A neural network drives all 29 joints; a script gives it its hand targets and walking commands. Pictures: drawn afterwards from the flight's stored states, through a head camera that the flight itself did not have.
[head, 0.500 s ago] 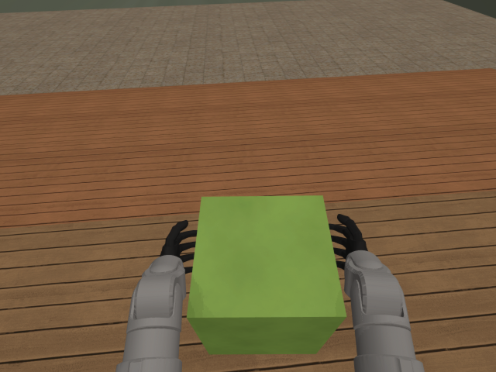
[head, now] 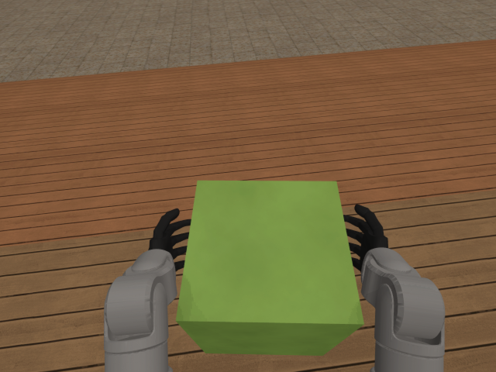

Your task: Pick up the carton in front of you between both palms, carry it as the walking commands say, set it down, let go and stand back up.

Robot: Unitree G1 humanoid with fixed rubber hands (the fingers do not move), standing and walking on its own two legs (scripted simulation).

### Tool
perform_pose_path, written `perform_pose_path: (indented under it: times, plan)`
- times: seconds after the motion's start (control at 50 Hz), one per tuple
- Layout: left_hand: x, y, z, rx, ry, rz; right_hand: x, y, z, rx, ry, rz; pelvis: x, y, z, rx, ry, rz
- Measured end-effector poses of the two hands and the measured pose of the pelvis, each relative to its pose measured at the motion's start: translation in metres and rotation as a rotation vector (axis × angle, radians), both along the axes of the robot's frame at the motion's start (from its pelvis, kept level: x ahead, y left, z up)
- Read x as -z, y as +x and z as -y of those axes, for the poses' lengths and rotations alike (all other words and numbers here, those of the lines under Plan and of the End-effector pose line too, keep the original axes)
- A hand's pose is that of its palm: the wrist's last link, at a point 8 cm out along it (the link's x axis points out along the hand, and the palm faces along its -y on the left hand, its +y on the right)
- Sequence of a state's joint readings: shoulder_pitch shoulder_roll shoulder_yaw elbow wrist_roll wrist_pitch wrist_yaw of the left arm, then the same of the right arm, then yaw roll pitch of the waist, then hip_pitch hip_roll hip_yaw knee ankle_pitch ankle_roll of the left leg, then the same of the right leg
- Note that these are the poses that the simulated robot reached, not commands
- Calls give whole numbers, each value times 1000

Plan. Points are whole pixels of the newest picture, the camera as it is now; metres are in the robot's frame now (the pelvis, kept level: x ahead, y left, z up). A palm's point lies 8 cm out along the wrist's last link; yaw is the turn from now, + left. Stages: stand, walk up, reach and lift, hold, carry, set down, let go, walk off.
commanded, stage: carry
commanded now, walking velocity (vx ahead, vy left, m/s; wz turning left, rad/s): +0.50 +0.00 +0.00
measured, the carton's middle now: (265, 275) +0.28 -0.01 +0.02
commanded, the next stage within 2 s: none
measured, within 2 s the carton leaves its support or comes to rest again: neither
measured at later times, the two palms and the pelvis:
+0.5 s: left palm (180, 143) +0.59 +0.16 +0.06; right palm (312, 137) +0.59 -0.13 +0.07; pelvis +0.33 +0.03 -0.01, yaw -3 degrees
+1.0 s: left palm (205, 60) +0.94 +0.13 +0.10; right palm (305, 54) +0.95 -0.17 +0.10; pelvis +0.66 -0.02 -0.01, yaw +1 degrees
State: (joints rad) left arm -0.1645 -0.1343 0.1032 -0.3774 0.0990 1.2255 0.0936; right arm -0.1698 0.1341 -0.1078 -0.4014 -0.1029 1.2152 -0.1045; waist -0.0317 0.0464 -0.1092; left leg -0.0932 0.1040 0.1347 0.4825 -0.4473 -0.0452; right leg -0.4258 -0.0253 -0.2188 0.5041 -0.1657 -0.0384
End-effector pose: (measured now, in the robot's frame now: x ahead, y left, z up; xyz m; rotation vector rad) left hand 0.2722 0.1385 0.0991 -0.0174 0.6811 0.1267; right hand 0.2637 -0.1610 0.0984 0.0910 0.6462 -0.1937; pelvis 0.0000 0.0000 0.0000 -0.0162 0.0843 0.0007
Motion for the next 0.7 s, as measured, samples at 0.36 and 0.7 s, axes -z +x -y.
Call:
perform_pose_path:
  times: [0.36,0.7]
  plan:
    - [4,215,-19,-78,5,-41,4,238,-20,-88,-14,-39,-8,226,0,-5,47,-6]
    - [21,442,-21,55,-6,-110,10,433,-22,24,-48,-113,-24,448,-29,46,-17,-2]
